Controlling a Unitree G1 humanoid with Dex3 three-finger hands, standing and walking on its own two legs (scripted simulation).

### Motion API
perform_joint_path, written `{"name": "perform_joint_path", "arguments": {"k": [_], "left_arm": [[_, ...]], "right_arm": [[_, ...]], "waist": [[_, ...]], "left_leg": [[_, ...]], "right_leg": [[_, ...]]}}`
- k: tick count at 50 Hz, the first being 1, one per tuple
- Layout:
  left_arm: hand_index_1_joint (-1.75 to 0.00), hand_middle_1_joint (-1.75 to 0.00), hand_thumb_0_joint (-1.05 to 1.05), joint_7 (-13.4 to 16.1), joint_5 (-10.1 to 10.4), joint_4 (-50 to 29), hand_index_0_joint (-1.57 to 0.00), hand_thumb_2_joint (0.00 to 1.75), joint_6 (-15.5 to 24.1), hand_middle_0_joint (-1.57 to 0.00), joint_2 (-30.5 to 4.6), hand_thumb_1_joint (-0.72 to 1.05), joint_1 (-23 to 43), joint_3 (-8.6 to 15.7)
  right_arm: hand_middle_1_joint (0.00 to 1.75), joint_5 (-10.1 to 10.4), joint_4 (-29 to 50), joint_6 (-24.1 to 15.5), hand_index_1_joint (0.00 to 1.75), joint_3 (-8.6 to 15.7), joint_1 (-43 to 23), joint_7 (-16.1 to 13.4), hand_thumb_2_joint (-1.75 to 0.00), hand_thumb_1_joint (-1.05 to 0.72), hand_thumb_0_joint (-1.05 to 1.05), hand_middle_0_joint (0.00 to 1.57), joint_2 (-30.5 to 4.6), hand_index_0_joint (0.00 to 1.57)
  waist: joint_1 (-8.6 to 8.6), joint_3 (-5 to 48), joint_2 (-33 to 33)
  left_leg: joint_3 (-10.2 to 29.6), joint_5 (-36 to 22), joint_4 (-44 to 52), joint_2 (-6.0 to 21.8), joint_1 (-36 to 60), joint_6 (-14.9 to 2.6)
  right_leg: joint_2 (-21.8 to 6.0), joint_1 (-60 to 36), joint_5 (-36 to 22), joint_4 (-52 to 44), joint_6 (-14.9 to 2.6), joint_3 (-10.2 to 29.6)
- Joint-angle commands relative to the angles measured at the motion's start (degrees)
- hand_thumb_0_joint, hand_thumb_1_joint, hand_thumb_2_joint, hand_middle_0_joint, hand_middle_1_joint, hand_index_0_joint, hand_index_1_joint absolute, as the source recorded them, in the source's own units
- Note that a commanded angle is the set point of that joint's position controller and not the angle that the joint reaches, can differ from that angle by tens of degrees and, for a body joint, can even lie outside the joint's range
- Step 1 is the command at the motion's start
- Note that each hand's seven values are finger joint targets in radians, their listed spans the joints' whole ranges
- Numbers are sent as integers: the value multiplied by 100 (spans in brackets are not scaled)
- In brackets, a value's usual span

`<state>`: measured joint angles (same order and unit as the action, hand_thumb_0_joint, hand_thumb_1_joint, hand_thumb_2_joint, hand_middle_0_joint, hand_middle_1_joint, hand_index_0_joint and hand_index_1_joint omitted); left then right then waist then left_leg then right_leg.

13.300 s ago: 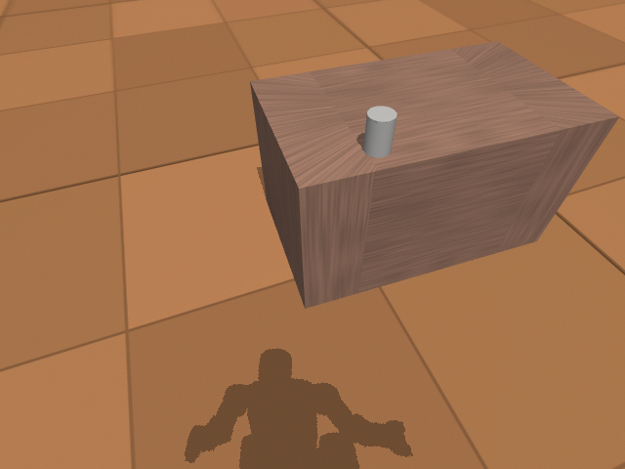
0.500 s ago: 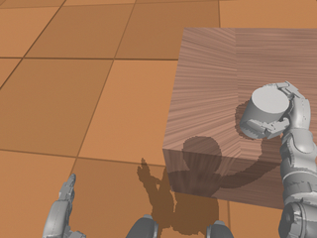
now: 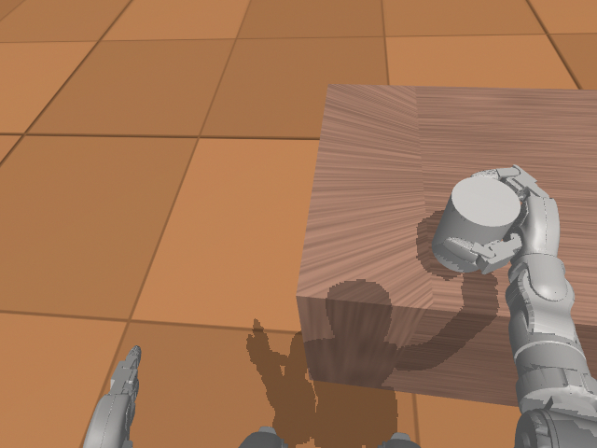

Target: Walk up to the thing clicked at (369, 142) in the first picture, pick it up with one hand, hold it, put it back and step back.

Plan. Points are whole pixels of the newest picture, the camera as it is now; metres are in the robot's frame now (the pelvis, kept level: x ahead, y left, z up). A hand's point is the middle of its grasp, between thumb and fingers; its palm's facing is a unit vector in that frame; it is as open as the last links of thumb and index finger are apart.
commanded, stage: lift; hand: right
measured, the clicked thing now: (471, 226) +0.42 -0.17 +0.05
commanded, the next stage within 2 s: hold in 1.04 s
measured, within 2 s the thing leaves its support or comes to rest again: neither
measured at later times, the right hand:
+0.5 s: hand (497, 224) +0.37 -0.17 +0.13, palm faces +0.13 +0.99 +0.01, open 11.2 cm
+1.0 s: hand (510, 225) +0.34 -0.16 +0.16, palm faces +0.12 +0.99 +0.01, open 11.2 cm
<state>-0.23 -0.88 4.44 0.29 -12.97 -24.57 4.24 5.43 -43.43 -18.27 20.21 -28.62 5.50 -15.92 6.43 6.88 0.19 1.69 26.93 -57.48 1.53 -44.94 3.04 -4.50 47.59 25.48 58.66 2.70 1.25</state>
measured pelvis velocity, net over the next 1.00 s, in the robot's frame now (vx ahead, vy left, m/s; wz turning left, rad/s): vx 0.00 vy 0.01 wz -0.01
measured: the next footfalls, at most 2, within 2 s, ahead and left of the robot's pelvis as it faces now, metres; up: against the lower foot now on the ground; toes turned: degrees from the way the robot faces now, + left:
none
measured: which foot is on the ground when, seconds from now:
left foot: down 0.00-1.00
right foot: down 0.00-1.00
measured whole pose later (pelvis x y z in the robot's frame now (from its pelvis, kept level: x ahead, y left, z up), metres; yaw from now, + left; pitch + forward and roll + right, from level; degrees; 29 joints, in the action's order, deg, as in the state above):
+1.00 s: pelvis +0.00 +0.01 +0.05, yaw -1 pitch +1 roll +0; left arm 3.6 1.7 23.3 2.7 -12.4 -18.0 5.5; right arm 10.4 -13.2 -0.6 11.2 -11.0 2.7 -10.7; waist 1.2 1.7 -1.3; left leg 1.4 20.1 -39.7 2.5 -21.2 2.5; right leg -3.7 22.6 17.5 38.7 3.0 0.0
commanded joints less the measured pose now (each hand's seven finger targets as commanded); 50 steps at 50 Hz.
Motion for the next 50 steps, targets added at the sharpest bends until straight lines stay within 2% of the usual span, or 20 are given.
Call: {"name": "perform_joint_path", "arguments": {"k": [1,3,5,7,10,15,18,20,21,24,28,33,36,37,39,41,42,44,48,50], "left_arm": [[-4,-5,0,137,54,-885,-5,4,271,-4,-847,-52,-60,519],[-4,-5,0,194,100,-862,-4,4,276,-4,-1048,-52,170,772],[-4,-5,0,231,128,-956,-4,4,313,-4,-971,-52,262,689],[-4,-5,0,272,150,-631,-4,4,301,-4,-848,-53,105,583],[-4,-5,0,251,168,-380,-4,4,309,-4,-396,-53,166,126],[-4,-5,0,319,189,21,-5,3,289,-4,-805,-51,163,618],[-4,-5,0,352,216,-141,-4,4,327,-3,-797,-52,342,534],[-4,-5,0,364,234,-137,-4,4,362,-3,-584,-52,531,312],[-4,-5,0,410,231,-37,-4,4,361,-3,-660,-52,441,423],[-4,-5,0,465,233,222,-4,4,392,-3,-797,-52,702,540],[-4,-5,0,446,234,572,-4,4,426,-3,-446,-52,582,226],[-4,-5,0,476,237,476,-4,3,453,-3,-828,-52,778,535],[-4,-5,0,460,248,439,-4,4,494,-3,-671,-52,1019,383],[-4,-5,0,485,260,372,-4,4,508,-3,-773,-53,1024,504],[-4,-5,0,456,250,842,-4,4,493,-3,-543,-52,847,337],[-4,-5,0,461,252,738,-4,4,523,-3,-622,-53,1028,394],[-4,-5,0,436,254,861,-4,4,520,-3,-446,-53,1044,220],[-4,-5,0,465,236,723,-4,4,545,-4,-726,-53,1079,491],[-5,-5,0,446,243,900,-4,5,550,-4,-616,-54,957,373],[-5,-5,0,469,235,955,-4,5,569,-4,-779,-53,1056,549]], "right_arm": [[146,176,1787,-249,146,-76,-1716,-14,-132,1,0,125,-907,131],[145,227,2192,-164,145,4,-1899,-70,-132,2,0,124,-1044,130],[143,301,2469,-74,143,-187,-1923,-91,-129,4,0,122,-787,128],[143,334,2501,28,143,-114,-1714,-133,-129,7,0,122,-850,128],[143,304,2526,168,143,-370,-1373,-99,-129,10,0,121,-544,127],[145,360,3050,413,145,-393,-1156,-131,-131,7,0,122,-622,129],[144,425,3581,490,144,-324,-1219,-206,-130,8,0,122,-731,129],[143,451,3488,555,143,-496,-914,-222,-128,8,0,122,-458,128],[144,483,3693,548,144,-427,-1078,-246,-129,9,0,122,-563,128],[144,488,3761,613,144,-432,-1030,-288,-130,9,0,122,-633,128],[145,478,3667,739,145,-686,-635,-248,-131,10,0,123,-302,129],[144,535,4056,909,144,-489,-568,-238,-129,9,0,122,-547,129],[144,572,4285,974,144,-496,-635,-284,-129,7,0,122,-493,129],[144,577,4306,982,144,-477,-603,-295,-129,6,0,123,-524,129],[144,585,4148,1047,144,-626,-429,-292,-129,8,0,122,-341,128],[143,555,4273,1092,143,-632,-382,-287,-129,8,0,121,-388,127],[143,553,4305,1123,143,-639,-444,-277,-129,7,0,121,-384,127],[142,573,4346,1181,142,-684,-343,-256,-129,7,0,120,-300,127],[144,577,4679,1294,144,-627,-298,-256,-130,4,0,122,-396,128],[143,600,4708,1339,143,-575,-260,-290,-130,5,0,121,-420,128]], "waist": [[-180,2195,-487],[-171,2214,-273],[-74,2185,-41],[-151,1814,57],[-319,1505,31],[-262,1381,-309],[-333,1591,-67],[-410,1460,43],[-324,1417,203],[-399,1150,41],[-440,927,-80],[-419,1171,69],[-509,1066,119],[-454,1135,98],[-494,660,15],[-530,841,27],[-541,725,-71],[-410,851,142],[-461,1008,-112],[-462,948,31]], "left_leg": [[-420,-1873,891,-263,1116,-257],[-379,-1844,1023,-244,1209,-222],[-357,-1950,1163,-225,1371,-172],[-336,-2007,1262,-199,1420,-156],[-265,-1940,1389,-145,1491,-145],[-305,-1668,1578,-143,1529,-195],[-316,-1867,1705,-133,1827,-157],[-339,-1923,1767,-125,1962,-136],[-312,-1941,1828,-113,1988,-117],[-315,-1609,1949,-127,1860,-150],[-328,-1477,2095,-117,1918,-160],[-399,-1981,2132,-143,2237,-139],[-396,-1843,2268,-145,2354,-149],[-388,-1892,2289,-141,2414,-146],[-406,-1690,2370,-147,2327,-152],[-389,-1843,2383,-140,2437,-156],[-369,-1741,2409,-136,2346,-159],[-381,-1776,2465,-141,2406,-147],[-382,-1977,2508,-125,2520,-151],[-419,-2019,2541,-140,2618,-146]], "right_leg": [[304,-2086,-1683,-1041,-226,-199],[309,-2123,-1562,-1088,-269,-218],[311,-2204,-1564,-1110,-309,-247],[319,-2132,-1593,-1159,-324,-284],[344,-2113,-1557,-1302,-311,-354],[348,-2503,-1325,-1648,-263,-353],[353,-2731,-1504,-1690,-282,-358],[368,-2804,-1587,-1743,-274,-361],[373,-2771,-1568,-1729,-305,-367],[347,-2881,-1304,-1948,-276,-358],[350,-2929,-1175,-2123,-261,-379],[332,-3221,-1657,-2213,-257,-342],[346,-3245,-1567,-2303,-260,-352],[343,-3326,-1573,-2329,-263,-353],[353,-3162,-1411,-2405,-248,-375],[352,-3260,-1565,-2441,-251,-375],[350,-3241,-1466,-2460,-248,-393],[345,-3370,-1457,-2480,-266,-373],[368,-3550,-1644,-2504,-252,-385],[371,-3528,-1701,-2543,-255,-373]]}}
